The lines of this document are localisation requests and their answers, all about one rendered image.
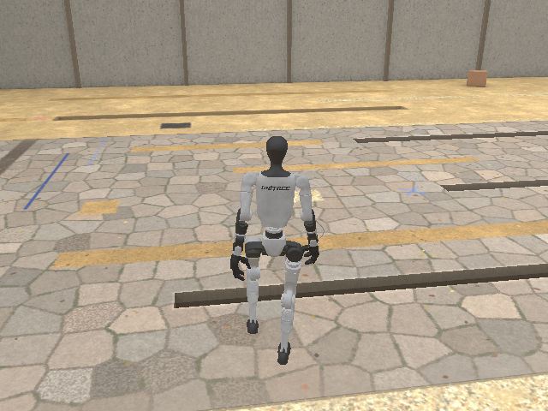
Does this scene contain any robot left forearm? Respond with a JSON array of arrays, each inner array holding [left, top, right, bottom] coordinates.
[[231, 208, 248, 256]]

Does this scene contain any robot right upper arm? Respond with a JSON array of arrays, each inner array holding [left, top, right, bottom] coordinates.
[[294, 174, 313, 222]]

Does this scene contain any robot left upper arm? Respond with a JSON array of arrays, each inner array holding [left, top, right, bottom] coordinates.
[[240, 172, 259, 221]]

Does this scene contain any right robot thigh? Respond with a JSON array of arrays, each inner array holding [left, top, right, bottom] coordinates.
[[281, 241, 303, 309]]

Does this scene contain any robot right hand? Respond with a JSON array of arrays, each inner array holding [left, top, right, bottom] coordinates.
[[302, 243, 319, 265]]

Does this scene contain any robot left hand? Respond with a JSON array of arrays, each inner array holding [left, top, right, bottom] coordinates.
[[230, 254, 251, 281]]

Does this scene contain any humanoid robot torso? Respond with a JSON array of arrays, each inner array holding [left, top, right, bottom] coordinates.
[[255, 169, 295, 257]]

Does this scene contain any robot right forearm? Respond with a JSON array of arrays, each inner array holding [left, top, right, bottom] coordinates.
[[304, 209, 319, 247]]

